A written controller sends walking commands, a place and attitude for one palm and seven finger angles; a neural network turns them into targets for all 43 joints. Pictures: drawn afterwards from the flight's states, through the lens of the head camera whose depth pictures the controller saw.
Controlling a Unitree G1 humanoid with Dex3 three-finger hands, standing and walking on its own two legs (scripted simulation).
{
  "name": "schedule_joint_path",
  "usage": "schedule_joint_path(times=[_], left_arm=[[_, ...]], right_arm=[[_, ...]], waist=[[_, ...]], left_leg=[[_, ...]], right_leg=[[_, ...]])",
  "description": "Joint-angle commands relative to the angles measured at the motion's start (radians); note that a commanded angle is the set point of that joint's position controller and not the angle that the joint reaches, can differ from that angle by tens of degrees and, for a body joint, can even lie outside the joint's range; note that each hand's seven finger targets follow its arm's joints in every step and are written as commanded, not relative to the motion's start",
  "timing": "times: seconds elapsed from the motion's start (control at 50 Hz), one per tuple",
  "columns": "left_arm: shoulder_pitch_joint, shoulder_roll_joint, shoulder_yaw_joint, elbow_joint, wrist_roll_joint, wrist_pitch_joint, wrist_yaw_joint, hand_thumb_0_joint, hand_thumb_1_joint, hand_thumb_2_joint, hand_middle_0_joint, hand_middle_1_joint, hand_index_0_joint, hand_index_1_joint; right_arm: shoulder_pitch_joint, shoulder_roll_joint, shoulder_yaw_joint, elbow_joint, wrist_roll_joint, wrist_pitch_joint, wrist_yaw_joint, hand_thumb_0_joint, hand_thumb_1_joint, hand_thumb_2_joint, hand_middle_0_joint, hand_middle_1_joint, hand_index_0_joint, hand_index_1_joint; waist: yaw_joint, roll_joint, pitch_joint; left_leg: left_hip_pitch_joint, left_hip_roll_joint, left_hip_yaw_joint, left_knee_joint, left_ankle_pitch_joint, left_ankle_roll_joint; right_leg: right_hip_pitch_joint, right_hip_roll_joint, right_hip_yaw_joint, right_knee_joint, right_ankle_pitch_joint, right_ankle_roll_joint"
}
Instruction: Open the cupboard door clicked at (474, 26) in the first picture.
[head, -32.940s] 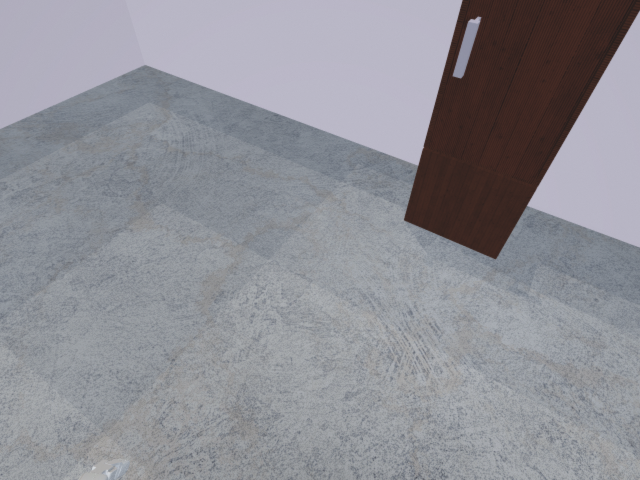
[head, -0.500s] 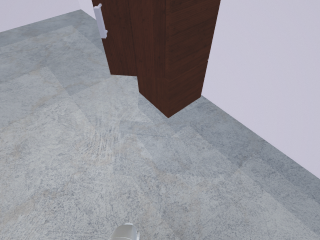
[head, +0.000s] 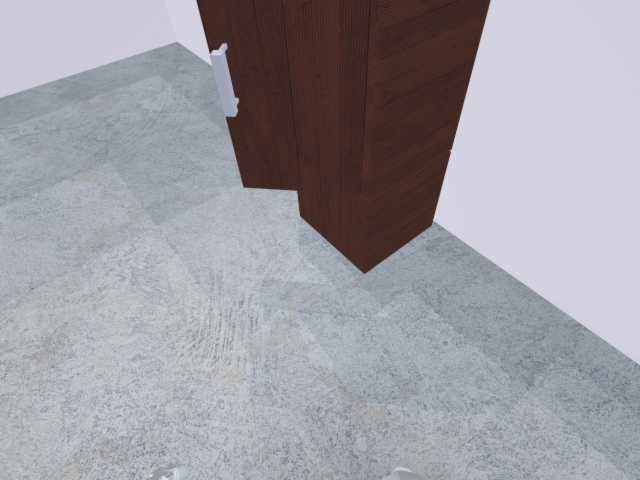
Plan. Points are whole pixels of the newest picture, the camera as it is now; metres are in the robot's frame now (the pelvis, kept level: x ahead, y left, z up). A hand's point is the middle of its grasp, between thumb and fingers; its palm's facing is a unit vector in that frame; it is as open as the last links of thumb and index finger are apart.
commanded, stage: take the last steps up to it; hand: left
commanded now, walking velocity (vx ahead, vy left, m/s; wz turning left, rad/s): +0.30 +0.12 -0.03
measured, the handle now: (227, 80) +0.95 +0.28 +0.03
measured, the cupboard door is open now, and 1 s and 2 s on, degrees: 44 44 44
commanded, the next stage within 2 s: come to a stop and stand still in 0.72 s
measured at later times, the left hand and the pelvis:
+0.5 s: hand out of the picture +0.10 +0.21 -0.16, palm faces +0.13 -0.98 -0.17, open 7.3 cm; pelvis +0.19 +0.05 +0.01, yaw +1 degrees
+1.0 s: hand (193, 290) +0.47 +0.29 -0.16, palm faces -0.05 -0.98 -0.21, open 7.4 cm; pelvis +0.34 +0.12 -0.01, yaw -4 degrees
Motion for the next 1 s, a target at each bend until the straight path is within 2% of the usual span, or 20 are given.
schedule_joint_path(times=[0.0, 0.02, 0.06, 0.08, 0.12, 0.2, 0.26, 0.42, 0.48, 0.52, 0.54, 0.56, 0.58, 0.62, 0.7, 0.82, 0.88, 0.92, 0.96, 0.98], left_arm=[[0.091, 0.077, 0.019, -0.021, 0.0, -0.013, 0.007, 0.0, 0.9, 0.9, -0.2, -0.3, -0.2, -0.3], [0.177, 0.106, 0.029, 0.003, 0.003, -0.02, 0.01, 0.0, 0.9, 0.9, -0.2, -0.3, -0.2, -0.3], [0.352, 0.267, 0.06, 0.043, 0.0, -0.038, 0.022, 0.0, 0.9, 0.9, -0.2, -0.3, -0.2, -0.3], [0.319, 0.242, 0.056, 0.032, -0.012, -0.034, 0.03, 0.0, 0.9, 0.9, -0.2, -0.3, -0.2, -0.3], [0.204, 0.151, 0.026, 0.006, -0.012, -0.05, 0.037, 0.0, 0.9, 0.9, -0.2, -0.3, -0.2, -0.3], [0.216, 0.098, 0.009, 0.036, -0.018, -0.081, 0.033, 0.0, 0.9, 0.9, -0.2, -0.3, -0.2, -0.3], [0.276, 0.105, 0.011, 0.08, -0.016, -0.091, 0.034, 0.0, 0.9, 0.9, -0.2, -0.3, -0.2, -0.3], [0.294, 0.138, 0.011, 0.136, -0.004, -0.075, 0.033, 0.0, 0.9, 0.9, -0.2, -0.3, -0.2, -0.3], [0.26, 0.161, 0.023, 0.136, -0.002, -0.063, 0.035, 0.0, 0.9, 0.9, -0.2, -0.3, -0.2, -0.3], [0.277, 0.11, 0.012, 0.128, -0.007, -0.054, 0.028, 0.0, 0.9, 0.9, -0.2, -0.3, -0.2, -0.3], [0.315, 0.053, 0.001, 0.109, -0.016, -0.051, 0.025, 0.0, 0.9, 0.9, -0.2, -0.3, -0.2, -0.3], [0.251, 0.049, -0.003, 0.074, -0.013, -0.046, 0.031, 0.0, 0.9, 0.9, -0.2, -0.3, -0.2, -0.3], [0.191, 0.037, -0.003, 0.046, -0.014, -0.051, 0.03, 0.0, 0.9, 0.9, -0.2, -0.3, -0.2, -0.3], [0.172, 0.035, 0.0, 0.07, -0.01, -0.035, 0.028, 0.0, 0.9, 0.9, -0.2, -0.3, -0.2, -0.3], [0.213, 0.01, -0.002, 0.084, -0.006, -0.009, 0.018, 0.0, 0.9, 0.9, -0.2, -0.3, -0.2, -0.3], [0.094, 0.01, -0.011, 0.028, -0.008, 0.001, 0.02, 0.0, 0.9, 0.9, -0.2, -0.3, -0.2, -0.3], [0.114, 0.022, -0.019, 0.04, -0.012, 0.005, 0.032, 0.0, 0.9, 0.9, -0.2, -0.3, -0.2, -0.3], [0.135, 0.074, -0.012, 0.041, -0.011, 0.008, 0.039, 0.0, 0.9, 0.9, -0.2, -0.3, -0.2, -0.3], [0.116, 0.15, -0.008, 0.037, -0.01, 0.0, 0.045, 0.0, 0.9, 0.9, -0.2, -0.3, -0.2, -0.3], [0.086, 0.169, -0.013, 0.032, -0.016, 0.005, 0.045, 0.0, 0.9, 0.9, -0.2, -0.3, -0.2, -0.3]], right_arm=[[0.004, -0.123, -0.017, -0.034, 0.007, -0.012, 0.001, 0.0, -0.9, -0.9, 0.2, 0.3, 0.2, 0.3], [-0.002, -0.106, -0.013, -0.031, 0.012, -0.012, 0.002, 0.0, -0.9, -0.9, 0.2, 0.3, 0.2, 0.3], [0.02, -0.072, -0.01, -0.076, 0.021, -0.013, 0.013, 0.0, -0.9, -0.9, 0.2, 0.3, 0.2, 0.3], [-0.029, -0.118, -0.02, -0.079, 0.009, -0.007, 0.015, 0.0, -0.9, -0.9, 0.2, 0.3, 0.2, 0.3], [-0.061, -0.085, -0.021, -0.052, 0.015, -0.001, 0.013, 0.0, -0.9, -0.9, 0.2, 0.3, 0.2, 0.3], [0.003, -0.025, -0.009, -0.016, 0.014, 0.021, 0.025, 0.0, -0.9, -0.9, 0.2, 0.3, 0.2, 0.3], [-0.047, -0.009, -0.01, -0.034, 0.016, 0.024, 0.031, 0.0, -0.9, -0.9, 0.2, 0.3, 0.2, 0.3], [-0.217, -0.013, -0.006, -0.107, 0.02, 0.011, 0.054, 0.0, -0.9, -0.9, 0.2, 0.3, 0.2, 0.3], [-0.142, -0.032, -0.011, -0.091, 0.02, -0.005, 0.046, 0.0, -0.9, -0.9, 0.2, 0.3, 0.2, 0.3], [0.109, -0.148, -0.036, -0.018, 0.009, -0.019, 0.023, 0.0, -0.9, -0.9, 0.2, 0.3, 0.2, 0.3], [0.209, -0.253, -0.062, 0.001, 0.001, -0.024, 0.006, 0.0, -0.9, -0.9, 0.2, 0.3, 0.2, 0.3], [0.237, -0.264, -0.06, -0.001, 0.008, -0.009, -0.012, 0.0, -0.9, -0.9, 0.2, 0.3, 0.2, 0.3], [0.183, -0.243, -0.052, -0.017, 0.008, -0.008, -0.018, 0.0, -0.9, -0.9, 0.2, 0.3, 0.2, 0.3], [0.029, -0.134, -0.018, -0.058, 0.011, -0.021, -0.021, 0.0, -0.9, -0.9, 0.2, 0.3, 0.2, 0.3], [0.005, -0.085, 0.0, -0.054, 0.012, -0.042, -0.028, 0.0, -0.9, -0.9, 0.2, 0.3, 0.2, 0.3], [0.019, -0.076, 0.002, -0.035, 0.005, -0.037, -0.027, 0.0, -0.9, -0.9, 0.2, 0.3, 0.2, 0.3], [-0.013, -0.082, 0.009, -0.024, 0.01, -0.024, -0.038, 0.0, -0.9, -0.9, 0.2, 0.3, 0.2, 0.3], [-0.029, -0.075, 0.012, -0.015, 0.021, -0.008, -0.041, 0.0, -0.9, -0.9, 0.2, 0.3, 0.2, 0.3], [0.034, -0.05, 0.007, -0.005, 0.035, 0.01, -0.033, 0.0, -0.9, -0.9, 0.2, 0.3, 0.2, 0.3], [0.074, -0.037, 0.009, 0.008, 0.04, 0.02, -0.029, 0.0, -0.9, -0.9, 0.2, 0.3, 0.2, 0.3]], waist=[[0.051, 0.007, 0.034], [0.089, -0.061, 0.008], [0.132, -0.392, -0.067], [0.116, -0.213, 0.001], [0.049, -0.106, 0.042], [0.011, -0.097, -0.02], [0.032, -0.074, -0.034], [0.054, -0.187, 0.071], [0.005, -0.151, 0.044], [-0.092, 0.062, -0.103], [-0.105, 0.338, -0.195], [-0.124, 0.309, -0.203], [-0.101, 0.175, -0.094], [-0.032, 0.175, -0.046], [0.02, 0.086, -0.026], [0.014, 0.028, -0.007], [0.035, 0.021, -0.045], [0.049, 0.013, -0.051], [0.009, -0.079, -0.043], [-0.015, -0.057, -0.027]], left_leg=[[-0.164, 0.275, -0.175, -0.094, -0.075, 0.103], [-0.228, 0.209, -0.126, 0.048, -0.079, 0.064], [-0.537, 0.027, -0.034, 0.612, -0.362, -0.037], [-0.575, 0.084, -0.148, 0.741, -0.282, -0.04], [-0.536, 0.139, -0.198, 0.772, -0.089, -0.06], [-0.461, 0.159, -0.144, 0.659, 0.04, -0.102], [-0.503, 0.159, -0.119, 0.58, 0.074, -0.119], [-0.422, 0.137, -0.063, 0.288, 0.084, -0.098], [-0.202, 0.099, -0.036, 0.151, 0.059, -0.068], [0.17, 0.17, -0.107, 0.09, 0.054, -0.033], [0.324, 0.407, -0.444, 0.019, 0.066, 0.055], [0.288, 0.462, -0.523, -0.082, 0.07, 0.107], [0.189, 0.477, -0.489, -0.097, 0.1, 0.14], [-0.024, 0.411, -0.386, -0.13, 0.078, 0.119], [-0.089, 0.356, -0.23, -0.176, 0.214, 0.105], [-0.079, 0.35, -0.175, -0.161, 0.35, 0.126], [-0.091, 0.331, -0.131, -0.04, 0.557, 0.078], [-0.137, 0.271, -0.108, 0.04, 0.404, 0.006], [-0.189, 0.152, -0.077, 0.097, 0.086, -0.07], [-0.15, 0.127, -0.086, 0.083, 0.017, -0.082]], right_leg=[[0.261, 0.027, 0.0, -0.193, 0.064, -0.004], [0.406, 0.022, 0.038, -0.273, 0.042, -0.018], [0.654, -0.386, 0.649, -0.598, -0.166, -0.199], [0.56, -0.392, 0.642, -0.632, -0.203, -0.225], [0.389, -0.302, 0.462, -0.626, -0.066, -0.158], [0.394, -0.202, 0.175, -0.607, 0.319, -0.113], [0.474, -0.197, 0.138, -0.589, 0.469, -0.124], [0.42, -0.213, 0.083, -0.586, 0.31, -0.105], [0.35, -0.209, 0.057, -0.476, 0.319, -0.083], [0.192, -0.092, -0.035, -0.1, 0.197, -0.035], [-0.035, 0.048, -0.078, 0.21, -0.273, 0.004], [-0.103, 0.058, 0.032, 0.408, -0.316, -0.018], [-0.162, 0.022, 0.062, 0.505, -0.258, -0.034], [-0.127, -0.026, 0.097, 0.534, -0.126, -0.029], [-0.054, -0.024, 0.088, 0.382, -0.037, -0.014], [0.052, 0.006, 0.066, 0.034, 0.015, -0.01], [0.231, 0.045, 0.052, -0.138, 0.101, -0.008], [0.336, 0.024, 0.104, -0.285, 0.3, -0.014], [0.349, -0.135, 0.26, -0.297, 0.684, -0.113], [0.281, -0.168, 0.239, -0.292, 0.672, -0.145]])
